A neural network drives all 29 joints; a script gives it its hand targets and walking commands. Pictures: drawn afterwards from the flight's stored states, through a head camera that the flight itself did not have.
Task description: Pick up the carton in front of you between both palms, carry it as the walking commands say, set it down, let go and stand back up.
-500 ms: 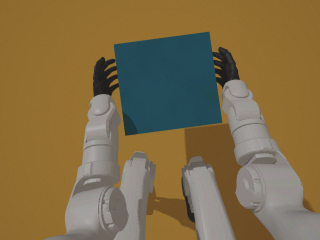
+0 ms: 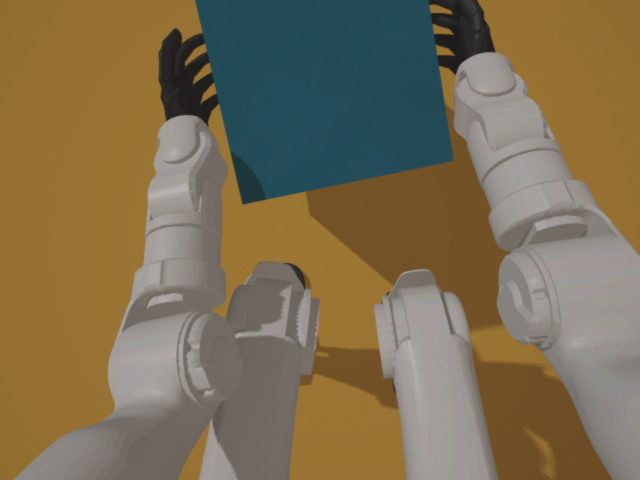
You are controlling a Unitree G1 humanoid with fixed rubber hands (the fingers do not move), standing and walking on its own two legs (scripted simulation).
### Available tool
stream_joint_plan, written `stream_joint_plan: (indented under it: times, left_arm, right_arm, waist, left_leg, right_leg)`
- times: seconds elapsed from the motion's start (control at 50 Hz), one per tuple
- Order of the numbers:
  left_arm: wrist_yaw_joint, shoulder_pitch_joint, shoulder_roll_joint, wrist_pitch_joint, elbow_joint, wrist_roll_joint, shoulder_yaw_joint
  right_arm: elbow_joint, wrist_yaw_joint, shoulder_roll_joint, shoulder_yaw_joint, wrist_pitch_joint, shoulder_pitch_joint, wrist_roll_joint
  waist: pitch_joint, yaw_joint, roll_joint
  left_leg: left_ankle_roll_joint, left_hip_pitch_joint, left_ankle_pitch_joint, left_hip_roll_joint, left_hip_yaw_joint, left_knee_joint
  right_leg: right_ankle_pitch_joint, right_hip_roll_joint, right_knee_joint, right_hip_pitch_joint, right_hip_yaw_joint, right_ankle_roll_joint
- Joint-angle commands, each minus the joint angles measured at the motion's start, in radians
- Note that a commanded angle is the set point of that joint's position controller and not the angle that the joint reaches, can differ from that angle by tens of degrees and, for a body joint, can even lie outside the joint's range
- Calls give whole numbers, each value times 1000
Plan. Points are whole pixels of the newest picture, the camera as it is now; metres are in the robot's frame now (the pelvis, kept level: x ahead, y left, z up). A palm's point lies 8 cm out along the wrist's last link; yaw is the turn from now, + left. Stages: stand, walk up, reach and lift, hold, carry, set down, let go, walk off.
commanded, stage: set down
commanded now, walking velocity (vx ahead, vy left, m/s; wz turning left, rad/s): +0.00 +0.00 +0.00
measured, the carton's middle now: (330, 104) +0.51 +0.03 -0.24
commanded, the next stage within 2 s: none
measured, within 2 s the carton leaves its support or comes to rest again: rests again in 0.62 s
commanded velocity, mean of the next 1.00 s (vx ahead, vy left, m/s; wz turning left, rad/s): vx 0.00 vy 0.00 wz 0.00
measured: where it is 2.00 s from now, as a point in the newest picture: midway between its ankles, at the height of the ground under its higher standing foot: (341, 352)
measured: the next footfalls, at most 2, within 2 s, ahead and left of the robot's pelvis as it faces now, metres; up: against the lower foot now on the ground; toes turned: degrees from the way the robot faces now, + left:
none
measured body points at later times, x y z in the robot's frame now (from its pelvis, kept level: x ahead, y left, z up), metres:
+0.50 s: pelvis +0.00 +0.00 -0.03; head +0.35 -0.02 +0.26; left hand +0.50 +0.19 -0.18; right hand +0.55 -0.11 -0.20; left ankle +0.13 +0.13 -0.37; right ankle +0.09 -0.10 -0.37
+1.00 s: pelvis +0.00 +0.00 -0.04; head +0.35 -0.03 +0.25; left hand +0.50 +0.20 -0.20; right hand +0.55 -0.11 -0.21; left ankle +0.13 +0.13 -0.37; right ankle +0.09 -0.10 -0.37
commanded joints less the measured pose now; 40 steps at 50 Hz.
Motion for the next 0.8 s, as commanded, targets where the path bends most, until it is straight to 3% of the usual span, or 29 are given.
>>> stream_joint_plan:
  times: [0.0, 0.06, 0.14, 0.34, 0.64, 0.78]
  left_arm:
    - [-206, -653, -739, -10, -35, -101, -505]
    - [-212, -652, -789, -12, -30, -158, -529]
    - [-242, -632, -776, 1, 27, -132, -497]
    - [-260, -609, -728, -11, 112, -64, -399]
    - [-264, -579, -654, -34, 214, -37, -313]
    - [-270, -575, -584, -35, 261, -24, -272]
  right_arm:
    - [-184, 176, 896, 318, -65, -548, 105]
    - [-244, 165, 905, 358, -75, -606, 136]
    - [-177, 166, 914, 329, -69, -533, 107]
    - [-93, 191, 860, 255, -87, -538, 86]
    - [-39, 210, 718, 198, -111, -551, 57]
    - [17, 214, 653, 146, -99, -494, 7]
  waist:
    - [-1250, 33, -103]
    - [-1314, 24, -116]
    - [-1142, 8, -130]
    - [-954, 41, -103]
    - [-799, 21, -104]
    - [-704, 0, -87]
  left_leg:
    - [26, 726, 336, -16, 156, -30]
    - [27, 733, 378, -18, 154, -5]
    - [31, 611, 345, -22, 151, 22]
    - [48, 513, 296, -12, 145, 40]
    - [60, 463, 295, -9, 110, 58]
    - [64, 396, 239, -7, 105, 61]
  right_leg:
    - [349, -19, -191, 582, -45, -6]
    - [392, -26, -171, 613, -48, -10]
    - [411, -26, -160, 563, -28, -17]
    - [325, -26, -143, 415, -6, -35]
    - [286, -41, -106, 299, 0, -56]
    - [254, -51, -105, 261, 10, -63]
